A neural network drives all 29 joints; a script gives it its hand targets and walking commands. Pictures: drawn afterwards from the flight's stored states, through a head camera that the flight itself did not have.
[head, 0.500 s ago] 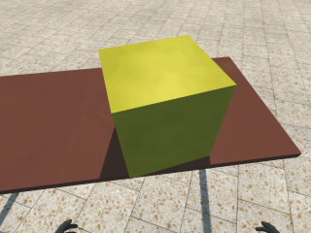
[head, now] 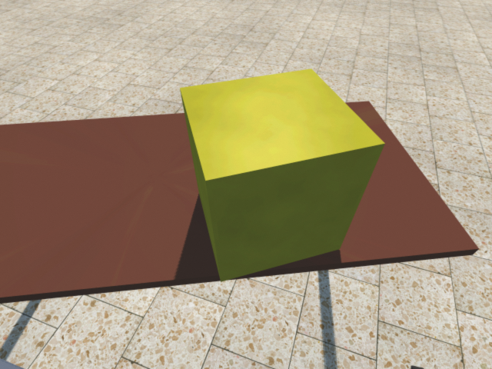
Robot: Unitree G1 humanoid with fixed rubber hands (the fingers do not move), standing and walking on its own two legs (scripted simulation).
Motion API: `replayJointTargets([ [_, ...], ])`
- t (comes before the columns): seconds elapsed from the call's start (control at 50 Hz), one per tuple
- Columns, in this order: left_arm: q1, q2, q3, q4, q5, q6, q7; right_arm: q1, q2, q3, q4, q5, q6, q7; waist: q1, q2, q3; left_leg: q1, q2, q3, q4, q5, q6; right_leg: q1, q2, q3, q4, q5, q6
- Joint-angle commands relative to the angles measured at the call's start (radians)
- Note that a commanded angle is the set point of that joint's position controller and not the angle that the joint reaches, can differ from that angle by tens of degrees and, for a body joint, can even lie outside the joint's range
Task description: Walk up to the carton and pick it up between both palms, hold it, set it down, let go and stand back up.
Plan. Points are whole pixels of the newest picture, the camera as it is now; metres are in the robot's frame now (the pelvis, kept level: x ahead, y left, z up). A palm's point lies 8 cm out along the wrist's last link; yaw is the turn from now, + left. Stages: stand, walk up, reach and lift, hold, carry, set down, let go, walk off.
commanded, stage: stand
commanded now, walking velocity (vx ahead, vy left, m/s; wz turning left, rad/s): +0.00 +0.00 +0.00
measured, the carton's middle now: (266, 175) +0.45 -0.03 +0.08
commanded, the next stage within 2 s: walk up in 1.42 s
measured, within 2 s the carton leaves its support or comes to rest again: neither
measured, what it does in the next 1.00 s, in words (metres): stands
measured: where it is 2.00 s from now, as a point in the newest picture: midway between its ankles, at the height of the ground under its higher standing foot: outside the picture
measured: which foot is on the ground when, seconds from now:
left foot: down 0.00-1.00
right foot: down 0.00-1.00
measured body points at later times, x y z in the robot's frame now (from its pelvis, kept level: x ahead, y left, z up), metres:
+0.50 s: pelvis +0.00 +0.00 +0.01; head +0.01 +0.00 +0.46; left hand +0.08 +0.30 -0.12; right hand +0.09 -0.30 -0.11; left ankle +0.01 +0.10 -0.73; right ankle +0.01 -0.14 -0.73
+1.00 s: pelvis +0.01 +0.00 +0.01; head +0.02 +0.00 +0.46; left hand +0.11 +0.30 -0.12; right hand +0.12 -0.30 -0.11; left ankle +0.01 +0.10 -0.73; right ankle +0.01 -0.14 -0.73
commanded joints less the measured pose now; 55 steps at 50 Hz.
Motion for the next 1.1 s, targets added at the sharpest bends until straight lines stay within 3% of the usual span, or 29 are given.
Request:
replayJointTargets([
  [0.0,-0.073,0.203,0.031,-0.023,0.005,-0.023,0.007,-0.068,-0.185,-0.040,-0.038,0.000,-0.019,0.001,-0.010,-0.021,-0.066,0.027,0.124,-0.137,-0.190,0.104,0.026,0.012,-0.075,0.090,-0.165,0.095,-0.064],
  [0.08,-0.025,0.166,0.018,0.021,0.006,-0.023,0.006,-0.035,-0.222,-0.043,-0.019,0.008,-0.018,-0.004,-0.003,0.065,-0.104,0.056,0.122,-0.135,-0.230,0.169,0.010,0.053,-0.067,0.066,-0.155,0.178,-0.055],
  [0.16,-0.069,0.195,0.026,0.016,0.001,-0.024,0.011,-0.109,-0.212,-0.044,-0.028,0.007,-0.025,0.008,0.004,0.009,-0.122,0.080,0.128,-0.152,-0.243,0.155,0.017,0.052,-0.074,0.070,-0.190,0.138,-0.063],
  [0.18,-0.059,0.174,0.010,0.021,-0.006,-0.020,0.007,-0.114,-0.202,-0.035,-0.031,0.003,-0.018,0.010,0.001,0.063,-0.082,0.060,0.122,-0.125,-0.238,0.166,0.013,0.029,-0.075,0.083,-0.209,0.142,-0.057],
  [0.2,-0.044,0.194,0.020,0.043,-0.005,-0.032,0.010,-0.067,-0.187,-0.034,0.006,0.020,-0.017,0.010,-0.003,-0.018,-0.097,0.075,0.130,-0.153,-0.255,0.152,0.014,0.068,-0.076,0.064,-0.210,0.141,-0.055],
  [0.24,-0.043,0.187,0.017,0.041,-0.006,-0.026,0.010,-0.057,-0.215,-0.043,0.015,-0.001,-0.019,-0.001,0.001,0.040,-0.046,0.047,0.119,-0.118,-0.252,0.152,0.004,0.034,-0.080,0.083,-0.210,0.136,-0.056],
  [0.3,-0.024,0.203,0.019,0.047,-0.002,-0.024,0.007,-0.036,-0.212,-0.031,0.018,0.002,-0.006,0.006,0.002,-0.003,-0.027,0.013,0.122,-0.136,-0.267,0.059,0.004,0.034,-0.074,0.072,-0.235,0.079,-0.051],
  [0.32,-0.023,0.185,0.017,0.053,0.008,-0.026,0.006,-0.056,-0.249,-0.051,0.025,0.010,0.001,0.001,-0.004,0.041,-0.028,0.034,0.104,-0.139,-0.277,0.008,-0.001,0.021,-0.062,0.064,-0.238,0.066,-0.043],
  [0.34,-0.060,0.216,0.023,0.044,0.012,-0.024,0.012,-0.064,-0.194,-0.032,0.029,0.003,0.000,0.005,-0.015,-0.039,-0.049,0.051,0.119,-0.139,-0.283,0.035,0.013,0.037,-0.070,0.065,-0.229,0.068,-0.045],
  [0.36,-0.026,0.199,0.023,0.056,-0.005,-0.032,0.010,-0.047,-0.191,-0.021,0.029,0.001,-0.003,0.007,0.004,-0.018,-0.018,0.030,0.125,-0.128,-0.279,0.065,0.010,0.029,-0.076,0.095,-0.240,0.059,-0.051],
  [0.4,-0.044,0.208,0.020,0.057,0.008,-0.023,0.008,-0.032,-0.187,-0.028,0.036,-0.003,-0.012,0.008,-0.024,0.009,-0.048,0.055,0.121,-0.128,-0.276,0.088,0.014,0.048,-0.087,0.084,-0.246,0.099,-0.062],
  [0.42,-0.030,0.182,0.016,0.048,0.003,-0.028,0.009,-0.060,-0.197,-0.030,0.021,0.009,-0.015,0.007,-0.003,0.061,-0.052,0.028,0.121,-0.128,-0.258,0.085,0.013,0.067,-0.082,0.085,-0.256,0.145,-0.053],
  [0.46,-0.023,0.189,0.020,0.059,0.001,-0.035,0.006,-0.060,-0.228,-0.037,0.037,0.000,-0.009,0.009,0.010,-0.037,-0.100,0.057,0.113,-0.128,-0.259,0.126,0.012,0.068,-0.092,0.087,-0.229,0.123,-0.051],
  [0.5,-0.054,0.165,0.010,0.058,-0.003,-0.028,0.007,-0.066,-0.245,-0.038,0.029,0.014,-0.010,0.009,-0.008,0.037,-0.104,0.070,0.126,-0.151,-0.258,0.147,0.012,0.070,-0.085,0.083,-0.241,0.155,-0.065],
  [0.52,-0.050,0.184,0.018,0.058,0.001,-0.028,0.005,-0.092,-0.219,-0.035,0.029,0.007,-0.014,0.008,0.016,0.047,-0.119,0.081,0.132,-0.144,-0.247,0.157,0.022,0.086,-0.091,0.073,-0.236,0.141,-0.059],
  [0.58,-0.074,0.206,0.021,0.072,0.008,-0.033,0.016,-0.079,-0.199,-0.026,0.029,0.004,-0.015,0.004,-0.005,-0.044,-0.130,0.089,0.131,-0.127,-0.249,0.222,0.012,0.112,-0.101,0.073,-0.222,0.252,-0.054],
  [0.6,-0.067,0.178,0.013,0.058,0.000,-0.031,0.005,-0.083,-0.212,-0.025,0.022,0.009,-0.014,0.002,-0.002,0.005,-0.087,0.087,0.130,-0.125,-0.249,0.274,0.006,0.092,-0.102,0.067,-0.208,0.274,-0.058],
  [0.62,-0.021,0.206,0.023,0.084,-0.001,-0.026,0.010,-0.031,-0.227,-0.030,0.061,0.016,-0.012,0.002,-0.003,-0.036,-0.134,0.109,0.136,-0.145,-0.237,0.284,0.022,0.107,-0.096,0.068,-0.223,0.295,-0.059],
  [0.7,-0.037,0.179,0.018,0.066,0.012,-0.020,0.017,-0.098,-0.223,-0.034,0.020,0.011,-0.015,0.003,0.010,0.074,-0.119,0.083,0.133,-0.119,-0.238,0.286,0.007,0.133,-0.095,0.052,-0.232,0.288,-0.045],
  [0.74,-0.051,0.198,0.024,0.071,0.008,-0.028,0.016,-0.058,-0.210,-0.028,0.034,0.007,-0.011,0.000,-0.002,0.006,-0.127,0.093,0.131,-0.126,-0.253,0.298,0.002,0.138,-0.103,0.061,-0.221,0.273,-0.055],
  [0.82,-0.054,0.162,0.004,0.079,0.006,-0.022,0.013,-0.057,-0.231,-0.038,0.042,0.015,-0.019,-0.005,-0.013,0.009,-0.085,0.126,0.128,-0.133,-0.244,0.339,0.007,0.095,-0.090,0.050,-0.255,0.330,-0.045],
  [0.84,-0.062,0.169,0.021,0.073,0.004,-0.024,0.017,-0.063,-0.238,-0.044,0.038,0.003,-0.017,-0.008,0.003,0.058,-0.103,0.104,0.118,-0.115,-0.251,0.341,0.009,0.117,-0.094,0.053,-0.232,0.310,-0.044],
  [0.86,-0.077,0.174,0.012,0.076,-0.002,-0.029,0.014,-0.070,-0.200,-0.029,0.043,0.002,-0.005,-0.009,-0.012,0.020,-0.108,0.110,0.130,-0.120,-0.264,0.348,0.014,0.140,-0.103,0.068,-0.232,0.334,-0.040],
  [0.9,-0.053,0.197,0.022,0.073,0.000,-0.022,0.011,-0.088,-0.213,-0.029,0.036,0.008,-0.005,-0.003,0.020,-0.016,-0.140,0.116,0.138,-0.136,-0.269,0.325,0.017,0.145,-0.099,0.058,-0.231,0.309,-0.046],
  [0.94,-0.089,0.196,0.023,0.063,0.005,-0.016,0.013,-0.041,-0.238,-0.040,0.048,0.014,-0.007,-0.006,-0.010,0.025,-0.101,0.141,0.131,-0.125,-0.269,0.315,0.005,0.115,-0.096,0.064,-0.251,0.291,-0.048],
  [0.96,-0.051,0.186,0.027,0.070,-0.004,-0.017,0.011,-0.063,-0.202,-0.040,0.032,0.008,-0.009,-0.004,0.007,0.014,-0.089,0.128,0.138,-0.123,-0.254,0.315,0.008,0.108,-0.092,0.066,-0.252,0.276,-0.048],
  [0.98,-0.037,0.202,0.022,0.083,-0.003,-0.021,0.010,-0.075,-0.248,-0.052,0.030,0.012,-0.012,-0.005,0.005,0.072,-0.070,0.114,0.125,-0.111,-0.269,0.299,0.001,0.096,-0.097,0.072,-0.278,0.291,-0.037],
  [1.0,-0.045,0.198,0.018,0.082,0.010,-0.023,0.012,-0.039,-0.204,-0.042,0.042,0.015,-0.010,-0.001,-0.022,0.000,-0.079,0.146,0.135,-0.126,-0.265,0.311,0.003,0.094,-0.098,0.049,-0.248,0.280,-0.046],
  [1.08,-0.078,0.202,0.025,0.077,0.011,-0.026,0.019,-0.092,-0.224,-0.048,0.034,-0.002,-0.013,0.000,0.001,0.012,-0.072,0.121,0.139,-0.130,-0.287,0.288,0.007,0.106,-0.105,0.056,-0.254,0.264,-0.055],
])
